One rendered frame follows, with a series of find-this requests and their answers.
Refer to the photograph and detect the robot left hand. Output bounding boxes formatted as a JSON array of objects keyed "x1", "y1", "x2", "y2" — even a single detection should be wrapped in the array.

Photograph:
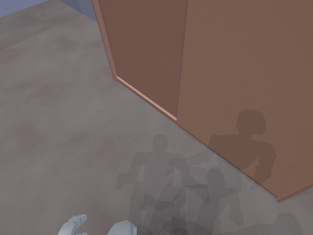
[{"x1": 58, "y1": 214, "x2": 87, "y2": 235}]

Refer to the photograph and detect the wardrobe door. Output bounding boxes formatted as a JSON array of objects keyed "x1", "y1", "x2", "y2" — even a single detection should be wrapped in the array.
[
  {"x1": 176, "y1": 0, "x2": 313, "y2": 199},
  {"x1": 98, "y1": 0, "x2": 189, "y2": 118}
]

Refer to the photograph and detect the robot left thigh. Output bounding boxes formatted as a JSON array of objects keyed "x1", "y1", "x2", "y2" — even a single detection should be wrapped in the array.
[{"x1": 108, "y1": 221, "x2": 137, "y2": 235}]

